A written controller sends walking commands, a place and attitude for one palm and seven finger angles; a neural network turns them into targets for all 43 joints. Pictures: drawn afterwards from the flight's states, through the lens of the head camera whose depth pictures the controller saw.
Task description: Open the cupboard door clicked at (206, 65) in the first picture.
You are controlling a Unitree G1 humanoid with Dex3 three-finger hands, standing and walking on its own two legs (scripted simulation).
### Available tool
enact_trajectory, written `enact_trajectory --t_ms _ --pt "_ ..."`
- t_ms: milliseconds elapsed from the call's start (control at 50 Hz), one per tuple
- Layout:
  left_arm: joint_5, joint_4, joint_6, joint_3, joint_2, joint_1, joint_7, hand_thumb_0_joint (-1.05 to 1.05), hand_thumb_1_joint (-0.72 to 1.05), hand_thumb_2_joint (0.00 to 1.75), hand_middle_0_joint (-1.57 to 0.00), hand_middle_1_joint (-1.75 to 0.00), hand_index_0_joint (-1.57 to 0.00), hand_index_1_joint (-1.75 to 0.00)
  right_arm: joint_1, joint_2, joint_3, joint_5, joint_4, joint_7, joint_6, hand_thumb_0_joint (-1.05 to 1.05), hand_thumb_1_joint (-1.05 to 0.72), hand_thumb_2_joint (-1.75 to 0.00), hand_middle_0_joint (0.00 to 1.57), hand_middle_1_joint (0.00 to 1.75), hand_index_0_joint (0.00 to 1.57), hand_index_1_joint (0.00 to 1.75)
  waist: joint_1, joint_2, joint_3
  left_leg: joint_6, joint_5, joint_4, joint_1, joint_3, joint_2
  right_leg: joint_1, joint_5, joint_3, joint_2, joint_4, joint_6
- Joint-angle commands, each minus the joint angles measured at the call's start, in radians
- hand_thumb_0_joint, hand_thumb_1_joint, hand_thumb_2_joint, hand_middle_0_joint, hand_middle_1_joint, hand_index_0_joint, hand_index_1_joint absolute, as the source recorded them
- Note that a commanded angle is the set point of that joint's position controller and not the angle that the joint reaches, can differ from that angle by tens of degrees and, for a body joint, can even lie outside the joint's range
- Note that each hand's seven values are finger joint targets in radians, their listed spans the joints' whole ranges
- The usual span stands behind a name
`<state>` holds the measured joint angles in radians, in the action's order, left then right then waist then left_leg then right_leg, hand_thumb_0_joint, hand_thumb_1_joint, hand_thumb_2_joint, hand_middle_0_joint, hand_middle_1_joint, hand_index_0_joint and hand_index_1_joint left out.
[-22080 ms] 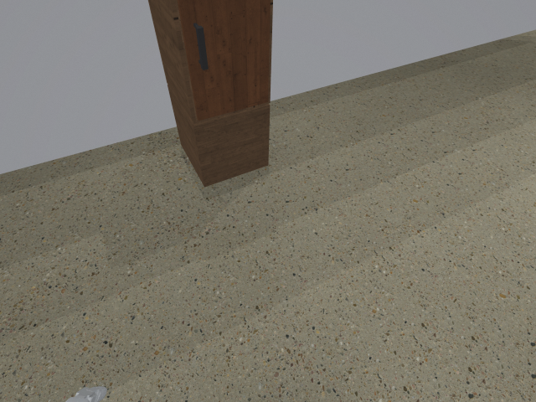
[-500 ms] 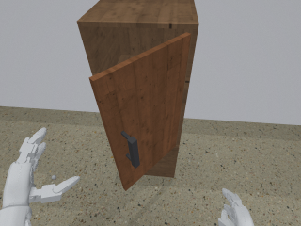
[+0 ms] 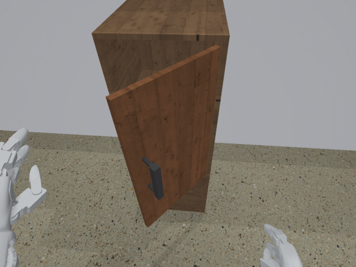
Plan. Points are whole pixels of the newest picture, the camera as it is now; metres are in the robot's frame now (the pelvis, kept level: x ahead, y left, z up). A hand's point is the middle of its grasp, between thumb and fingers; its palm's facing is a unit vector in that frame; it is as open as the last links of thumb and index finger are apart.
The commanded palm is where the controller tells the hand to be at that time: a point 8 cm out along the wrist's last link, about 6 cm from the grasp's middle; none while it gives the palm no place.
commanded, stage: draw the hand back to the body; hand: left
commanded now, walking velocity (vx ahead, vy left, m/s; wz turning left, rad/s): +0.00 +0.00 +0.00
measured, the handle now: (152, 178) +0.35 +0.13 -0.04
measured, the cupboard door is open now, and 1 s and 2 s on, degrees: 50 50 50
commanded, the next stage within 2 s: step back with the hand held close in 0.18 s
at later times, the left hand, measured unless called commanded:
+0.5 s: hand (45, 191) +0.18 +0.26 +0.16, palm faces +0.41 -0.79 -0.46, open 7.4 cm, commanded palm +0.12 +0.29 +0.17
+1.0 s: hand (15, 231) +0.12 +0.27 +0.15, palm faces +0.48 -0.76 -0.45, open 7.4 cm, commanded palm +0.06 +0.31 +0.17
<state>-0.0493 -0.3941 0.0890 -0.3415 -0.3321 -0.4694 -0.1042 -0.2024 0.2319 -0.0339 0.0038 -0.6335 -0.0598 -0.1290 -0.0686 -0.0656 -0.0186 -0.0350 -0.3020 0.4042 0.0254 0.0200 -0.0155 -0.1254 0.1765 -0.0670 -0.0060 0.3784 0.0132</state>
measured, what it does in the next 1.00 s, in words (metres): shifts its weight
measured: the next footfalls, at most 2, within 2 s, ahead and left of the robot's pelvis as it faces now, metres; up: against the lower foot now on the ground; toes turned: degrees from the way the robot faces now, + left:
right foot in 1.28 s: -0.12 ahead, -0.11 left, +0.00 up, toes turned +2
left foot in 1.64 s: -0.14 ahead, +0.09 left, +0.00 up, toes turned -1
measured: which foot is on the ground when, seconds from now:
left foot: down 0.00-1.00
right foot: down 0.00-1.00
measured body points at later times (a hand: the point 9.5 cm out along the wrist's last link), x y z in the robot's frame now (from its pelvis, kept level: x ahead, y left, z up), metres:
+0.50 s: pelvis -0.02 +0.00 +0.00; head -0.02 -0.02 +0.45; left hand +0.16 +0.30 +0.18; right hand +0.16 -0.24 -0.08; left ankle -0.05 +0.09 -0.74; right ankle +0.02 -0.11 -0.74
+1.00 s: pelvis -0.08 +0.01 -0.02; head -0.08 +0.02 +0.43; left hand +0.09 +0.31 +0.17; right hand +0.08 -0.23 -0.10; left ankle -0.05 +0.09 -0.74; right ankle +0.02 -0.11 -0.74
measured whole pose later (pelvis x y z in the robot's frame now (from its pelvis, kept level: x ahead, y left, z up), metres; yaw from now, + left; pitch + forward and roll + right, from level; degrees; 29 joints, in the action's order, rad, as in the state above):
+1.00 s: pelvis -0.08 +0.01 -0.02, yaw +1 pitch -1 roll +0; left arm 0.03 -0.51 0.21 -0.43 -0.36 -0.51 -0.17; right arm -0.24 0.21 0.00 0.02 -0.55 -0.08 -0.06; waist 0.00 0.02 -0.02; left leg -0.06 -0.33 0.69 0.36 0.03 -0.04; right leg -0.42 0.16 -0.01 0.00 0.60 0.00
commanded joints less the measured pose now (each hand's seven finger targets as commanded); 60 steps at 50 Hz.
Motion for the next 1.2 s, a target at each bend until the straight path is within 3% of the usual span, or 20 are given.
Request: enact_trajectory --t_ms 0,160,260,280,300,320,340,400,460,560,640,800,860,900,960,1000,1060,1100,1120,1180 --pt "0.001 -0.212 0.070 -0.132 -0.209 0.085 -0.017 0.00 0.90 0.90 -0.20 -0.30 -0.20 -0.30 0.134 0.102 0.045 0.005 0.156 -0.014 -0.059 0.00 -0.90 -0.90 0.20 0.30 0.20 0.30 -0.008 -0.006 0.072 0.028 0.280 -0.082 0.129 -0.029 0.039 0.132 -0.131 0.047 0.013 -0.034 0.017" --pt "0.004 -0.212 0.080 -0.116 -0.192 0.093 -0.020 0.00 0.90 0.90 -0.20 -0.30 -0.20 -0.30 0.136 0.095 0.045 0.003 0.144 -0.016 -0.076 0.00 -0.90 -0.90 0.20 0.30 0.20 0.30 -0.005 -0.035 0.050 0.025 0.249 -0.091 0.119 -0.028 0.037 0.115 -0.101 0.050 0.012 -0.049 0.016" --pt "-0.001 -0.184 0.081 -0.113 -0.183 0.094 -0.016 0.00 0.90 0.90 -0.20 -0.30 -0.20 -0.30 0.139 0.096 0.048 0.004 0.140 -0.016 -0.075 0.00 -0.90 -0.90 0.20 0.30 0.20 0.30 -0.003 0.012 0.027 0.017 0.208 -0.096 0.126 -0.024 0.037 0.104 -0.067 0.054 0.012 -0.067 0.012" --pt "0.004 -0.223 0.088 -0.105 -0.199 0.207 -0.018 0.00 0.90 0.90 -0.20 -0.30 -0.20 -0.30 0.150 0.097 0.047 0.001 0.134 -0.016 -0.076 0.00 -0.90 -0.90 0.20 0.30 0.20 0.30 0.008 -0.008 0.036 0.015 0.191 -0.095 0.116 -0.023 0.033 0.096 -0.053 0.061 0.013 -0.074 0.012" --pt "0.017 -0.231 0.141 -0.263 -0.349 0.367 -0.035 0.00 0.90 0.90 -0.20 -0.30 -0.20 -0.30 0.130 0.095 0.022 -0.018 0.179 -0.018 -0.060 0.00 -0.90 -0.90 0.20 0.30 0.20 0.30 0.049 -0.045 -0.099 0.005 0.056 -0.089 0.220 -0.042 0.039 -0.018 -0.020 0.157 0.050 -0.122 0.011" --pt "0.018 -0.121 0.139 -0.198 -0.248 0.192 -0.027 0.00 0.90 0.90 -0.20 -0.30 -0.20 -0.30 0.113 0.099 0.045 -0.003 0.160 -0.025 -0.042 0.00 -0.90 -0.90 0.20 0.30 0.20 0.30 0.051 0.093 -0.054 0.000 0.052 -0.051 0.213 -0.065 0.042 -0.028 -0.006 0.168 0.071 -0.143 0.012" --pt "0.018 -0.095 0.135 -0.164 -0.204 0.085 -0.017 0.00 0.90 0.90 -0.20 -0.30 -0.20 -0.30 0.111 0.115 0.056 -0.002 0.164 -0.018 -0.028 0.00 -0.90 -0.90 0.20 0.30 0.20 0.30 0.051 0.113 0.003 -0.006 0.085 -0.016 0.171 -0.048 0.038 -0.041 -0.012 0.183 0.085 -0.152 0.014" --pt "0.017 -0.195 0.154 -0.151 -0.203 0.034 -0.014 0.00 0.90 0.90 -0.20 -0.30 -0.20 -0.30 0.127 0.125 0.062 0.005 0.177 -0.014 -0.007 0.00 -0.90 -0.90 0.20 0.30 0.20 0.30 0.053 0.024 0.118 0.004 0.160 -0.013 0.180 -0.046 0.041 0.021 -0.148 0.164 0.104 -0.090 0.027" --pt "0.014 -0.232 0.153 -0.177 -0.231 -0.032 -0.026 0.00 0.90 0.90 -0.20 -0.30 -0.20 -0.30 0.120 0.129 0.072 0.000 0.197 -0.019 0.015 0.00 -0.90 -0.90 0.20 0.30 0.20 0.30 0.054 0.020 0.195 0.012 0.262 -0.020 0.198 -0.049 0.058 0.071 -0.299 0.135 0.092 -0.002 0.017" --pt "0.010 -0.259 0.146 -0.219 -0.262 -0.067 -0.037 0.00 0.90 0.90 -0.20 -0.30 -0.20 -0.30 0.123 0.122 0.085 -0.008 0.224 -0.027 0.049 0.00 -0.90 -0.90 0.20 0.30 0.20 0.30 0.056 0.049 0.201 0.021 0.345 0.000 0.252 -0.061 0.073 0.069 -0.392 0.130 0.087 0.071 0.015" --pt "0.016 -0.263 0.146 -0.211 -0.253 -0.062 -0.042 0.00 0.90 0.90 -0.20 -0.30 -0.20 -0.30 0.124 0.124 0.087 -0.008 0.235 -0.032 0.054 0.00 -0.90 -0.90 0.20 0.30 0.20 0.30 0.057 0.027 0.143 0.007 0.232 -0.027 0.323 -0.076 0.088 0.025 -0.265 0.133 0.076 0.090 0.005" --pt "0.071 -0.330 0.157 -0.204 -0.222 -0.005 -0.074 0.00 0.90 0.90 -0.20 -0.30 -0.20 -0.30 0.085 0.145 0.099 0.033 0.254 -0.049 0.035 0.00 -0.90 -0.90 0.20 0.30 0.20 0.30 0.061 -0.065 0.066 -0.052 -0.173 -0.155 0.680 -0.190 0.175 0.149 -0.092 0.098 -0.002 0.307 -0.015" --pt "0.087 -0.305 0.168 -0.209 -0.211 0.005 -0.087 0.00 0.90 0.90 -0.20 -0.30 -0.20 -0.30 0.056 0.133 0.104 0.040 0.245 -0.052 0.024 0.00 -0.90 -0.90 0.20 0.30 0.20 0.30 0.080 -0.013 0.055 -0.075 -0.305 -0.093 0.746 -0.178 0.165 0.150 -0.086 0.140 0.016 0.316 -0.004" --pt "0.082 -0.339 0.179 -0.216 -0.229 0.037 -0.083 0.00 0.90 0.90 -0.20 -0.30 -0.20 -0.30 0.048 0.131 0.105 0.033 0.246 -0.050 0.022 0.00 -0.90 -0.90 0.20 0.30 0.20 0.30 0.091 0.038 0.060 -0.053 -0.321 0.010 0.679 -0.138 0.102 0.050 -0.086 0.221 0.067 0.214 0.021" --pt "0.054 -0.316 0.195 -0.211 -0.241 0.035 -0.073 0.00 0.90 0.90 -0.20 -0.30 -0.20 -0.30 0.046 0.115 0.098 0.004 0.233 -0.028 0.015 0.00 -0.90 -0.90 0.20 0.30 0.20 0.30 0.090 0.134 0.085 -0.019 -0.233 0.188 0.480 -0.083 0.035 -0.164 0.132 0.342 0.172 0.016 0.068" --pt "0.043 -0.333 0.207 -0.211 -0.253 0.035 -0.073 0.00 0.90 0.90 -0.20 -0.30 -0.20 -0.30 0.054 0.107 0.092 0.001 0.216 -0.022 0.014 0.00 -0.90 -0.90 0.20 0.30 0.20 0.30 0.092 0.115 0.093 -0.001 -0.165 0.226 0.366 -0.075 0.025 -0.277 0.189 0.324 0.195 -0.027 0.083" --pt "0.035 -0.344 0.219 -0.236 -0.268 -0.022 -0.076 0.00 0.90 0.90 -0.20 -0.30 -0.20 -0.30 0.070 0.117 0.086 0.001 0.218 -0.027 0.009 0.00 -0.90 -0.90 0.20 0.30 0.20 0.30 0.085 0.011 0.084 -0.030 -0.254 0.018 0.460 -0.148 0.089 -0.199 0.204 0.207 0.089 0.083 0.020" --pt "0.058 -0.357 0.230 -0.262 -0.265 -0.008 -0.072 0.00 0.90 0.90 -0.20 -0.30 -0.20 -0.30 0.093 0.139 0.089 0.001 0.225 -0.034 -0.005 0.00 -0.90 -0.90 0.20 0.30 0.20 0.30 0.071 -0.201 0.078 -0.097 -0.478 -0.250 0.768 -0.332 0.253 0.084 0.072 0.097 -0.040 0.414 -0.036" --pt "0.068 -0.371 0.231 -0.255 -0.250 -0.005 -0.076 0.00 0.90 0.90 -0.20 -0.30 -0.20 -0.30 0.074 0.117 0.091 0.023 0.222 -0.037 -0.014 0.00 -0.90 -0.90 0.20 0.30 0.20 0.30 0.070 -0.178 0.075 -0.107 -0.379 -0.273 0.754 -0.375 0.291 0.075 0.060 0.081 -0.070 0.507 -0.036" --pt "0.048 -0.311 0.230 -0.243 -0.236 -0.046 -0.062 0.00 0.90 0.90 -0.20 -0.30 -0.20 -0.30 0.069 0.111 0.101 0.023 0.196 -0.023 -0.041 0.00 -0.90 -0.90 0.20 0.30 0.20 0.30 0.062 -0.052 0.086 -0.114 0.051 -0.111 0.507 -0.266 0.278 -0.069 0.185 0.108 -0.047 0.395 -0.020"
